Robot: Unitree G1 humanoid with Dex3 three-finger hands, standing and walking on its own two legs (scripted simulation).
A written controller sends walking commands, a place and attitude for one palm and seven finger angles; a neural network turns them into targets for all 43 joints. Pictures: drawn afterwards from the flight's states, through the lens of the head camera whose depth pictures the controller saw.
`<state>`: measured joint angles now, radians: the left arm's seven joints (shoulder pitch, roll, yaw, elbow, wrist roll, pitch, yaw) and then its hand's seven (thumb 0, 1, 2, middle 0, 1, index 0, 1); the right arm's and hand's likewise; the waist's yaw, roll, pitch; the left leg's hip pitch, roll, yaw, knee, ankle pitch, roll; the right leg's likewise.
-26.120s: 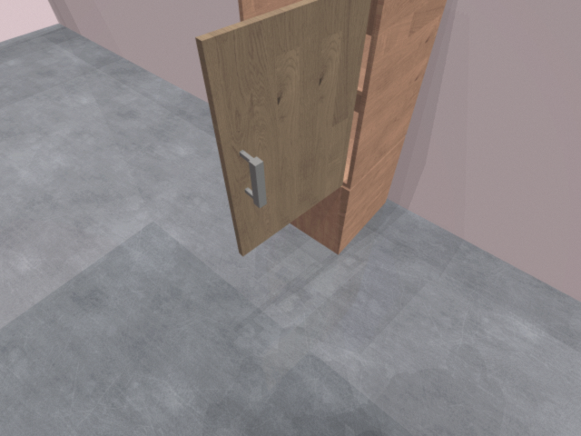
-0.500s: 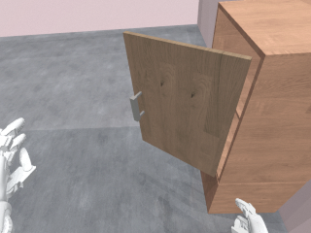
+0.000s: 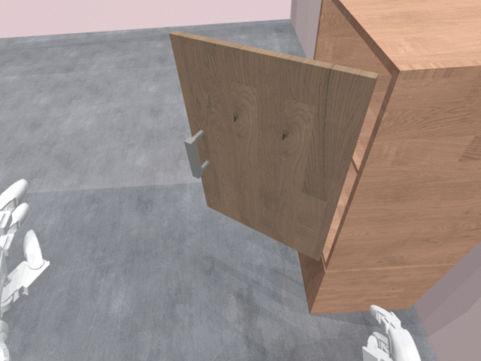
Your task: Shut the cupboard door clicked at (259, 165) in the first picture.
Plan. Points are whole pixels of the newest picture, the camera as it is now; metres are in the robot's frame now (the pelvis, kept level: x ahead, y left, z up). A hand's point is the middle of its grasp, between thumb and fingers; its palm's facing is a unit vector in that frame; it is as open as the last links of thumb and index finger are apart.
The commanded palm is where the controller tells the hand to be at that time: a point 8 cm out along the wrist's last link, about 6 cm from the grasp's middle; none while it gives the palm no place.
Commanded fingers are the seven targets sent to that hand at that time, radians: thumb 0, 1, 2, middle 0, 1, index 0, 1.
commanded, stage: step back with the hand held close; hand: left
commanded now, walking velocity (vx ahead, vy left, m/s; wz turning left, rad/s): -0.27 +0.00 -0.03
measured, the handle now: (198, 154) +0.63 +0.17 -0.05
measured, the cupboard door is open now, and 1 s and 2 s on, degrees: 56 56 56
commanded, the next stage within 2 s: stop stepping back and stand still in 1.26 s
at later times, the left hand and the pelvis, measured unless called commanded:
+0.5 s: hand out of the picture +0.15 +0.31 +0.14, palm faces +0.40 -0.78 -0.48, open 7.4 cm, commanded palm +0.08 +0.34 +0.18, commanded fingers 0.00 0.90 0.90 -0.20 -0.30 -0.20 -0.30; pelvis -0.06 +0.04 -0.01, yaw -1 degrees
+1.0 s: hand out of the picture +0.09 +0.31 +0.16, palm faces +0.42 -0.77 -0.48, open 7.4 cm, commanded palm +0.01 +0.35 +0.18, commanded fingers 0.00 0.90 0.90 -0.20 -0.30 -0.20 -0.30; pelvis -0.12 +0.04 -0.02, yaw +2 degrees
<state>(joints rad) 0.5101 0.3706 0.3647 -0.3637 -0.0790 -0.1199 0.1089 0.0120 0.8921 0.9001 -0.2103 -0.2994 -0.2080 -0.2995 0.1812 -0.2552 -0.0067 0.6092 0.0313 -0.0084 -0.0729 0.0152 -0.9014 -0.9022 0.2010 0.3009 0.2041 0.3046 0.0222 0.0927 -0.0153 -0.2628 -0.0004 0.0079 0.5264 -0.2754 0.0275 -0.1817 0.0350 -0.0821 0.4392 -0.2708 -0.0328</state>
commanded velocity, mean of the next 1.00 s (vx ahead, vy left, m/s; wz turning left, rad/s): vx -0.32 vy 0.00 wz -0.02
